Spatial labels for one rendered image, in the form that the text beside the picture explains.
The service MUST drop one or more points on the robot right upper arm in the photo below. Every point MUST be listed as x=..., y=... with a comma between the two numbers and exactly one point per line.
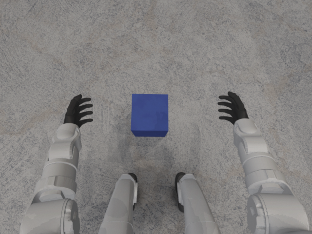
x=276, y=214

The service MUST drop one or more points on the left robot hand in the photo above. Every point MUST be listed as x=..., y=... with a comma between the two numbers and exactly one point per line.
x=73, y=114

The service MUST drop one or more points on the right robot forearm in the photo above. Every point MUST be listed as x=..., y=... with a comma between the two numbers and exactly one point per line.
x=261, y=171

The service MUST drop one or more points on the robot left upper arm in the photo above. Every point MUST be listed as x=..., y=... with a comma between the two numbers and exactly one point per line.
x=52, y=217

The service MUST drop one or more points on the left robot forearm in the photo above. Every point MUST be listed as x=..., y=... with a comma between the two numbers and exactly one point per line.
x=60, y=168

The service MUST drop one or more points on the carton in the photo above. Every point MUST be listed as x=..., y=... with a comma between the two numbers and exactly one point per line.
x=149, y=116

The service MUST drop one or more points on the robot left thigh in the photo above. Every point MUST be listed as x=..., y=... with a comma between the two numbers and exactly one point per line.
x=118, y=218

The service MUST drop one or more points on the right robot hand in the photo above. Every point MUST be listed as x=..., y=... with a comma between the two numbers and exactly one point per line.
x=237, y=108

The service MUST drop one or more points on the left robot foot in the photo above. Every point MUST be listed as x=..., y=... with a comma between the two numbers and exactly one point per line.
x=135, y=178

